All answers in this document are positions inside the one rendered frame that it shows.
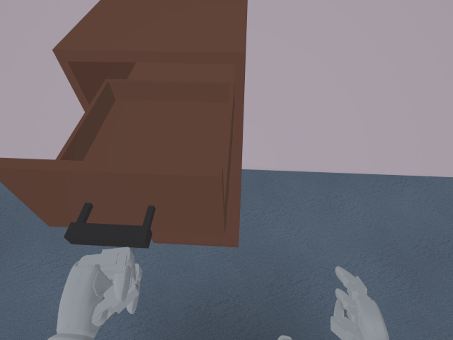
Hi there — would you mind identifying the handle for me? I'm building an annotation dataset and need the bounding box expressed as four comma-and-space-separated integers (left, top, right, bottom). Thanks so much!
64, 203, 156, 249

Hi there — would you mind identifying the drawer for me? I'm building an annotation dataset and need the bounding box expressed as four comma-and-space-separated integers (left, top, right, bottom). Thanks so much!
0, 79, 235, 235

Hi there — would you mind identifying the right robot hand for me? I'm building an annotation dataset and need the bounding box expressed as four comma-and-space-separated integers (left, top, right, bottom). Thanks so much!
331, 266, 389, 340

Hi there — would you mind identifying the cabinet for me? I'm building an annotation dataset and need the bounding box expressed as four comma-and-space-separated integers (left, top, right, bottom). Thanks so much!
52, 0, 248, 247

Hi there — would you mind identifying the left robot hand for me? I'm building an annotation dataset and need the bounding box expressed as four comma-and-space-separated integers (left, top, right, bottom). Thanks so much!
57, 247, 142, 338

